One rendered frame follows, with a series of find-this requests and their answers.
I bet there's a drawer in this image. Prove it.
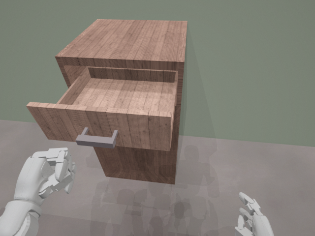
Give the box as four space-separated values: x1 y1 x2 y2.
26 66 178 151

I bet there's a robot left hand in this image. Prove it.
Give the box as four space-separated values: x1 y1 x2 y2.
14 147 77 206

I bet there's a robot right hand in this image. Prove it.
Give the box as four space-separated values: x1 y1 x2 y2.
235 192 274 236

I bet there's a handle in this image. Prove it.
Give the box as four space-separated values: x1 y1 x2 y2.
76 127 118 148

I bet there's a cabinet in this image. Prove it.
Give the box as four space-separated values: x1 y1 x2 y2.
55 19 188 184

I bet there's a left robot forearm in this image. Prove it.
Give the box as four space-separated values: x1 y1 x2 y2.
0 200 42 236

